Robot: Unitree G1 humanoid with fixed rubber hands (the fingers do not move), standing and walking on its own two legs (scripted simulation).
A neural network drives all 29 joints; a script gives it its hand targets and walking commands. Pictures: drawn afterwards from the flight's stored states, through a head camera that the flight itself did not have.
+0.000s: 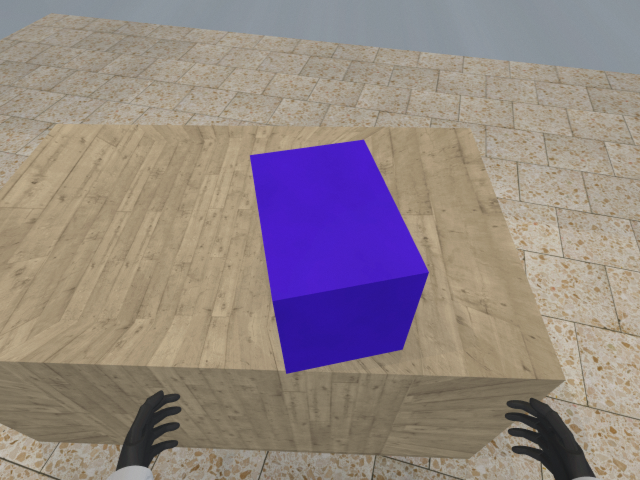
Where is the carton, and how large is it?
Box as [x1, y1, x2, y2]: [250, 140, 428, 373]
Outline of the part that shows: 363,140 250,155 271,295 286,373 402,349 428,273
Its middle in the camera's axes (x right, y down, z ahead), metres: +0.02 +0.02 +0.70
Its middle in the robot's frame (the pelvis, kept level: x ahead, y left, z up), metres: +0.49 +0.00 -0.07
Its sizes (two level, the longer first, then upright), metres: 0.310 0.211 0.234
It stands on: a pedestal, 0.58 m high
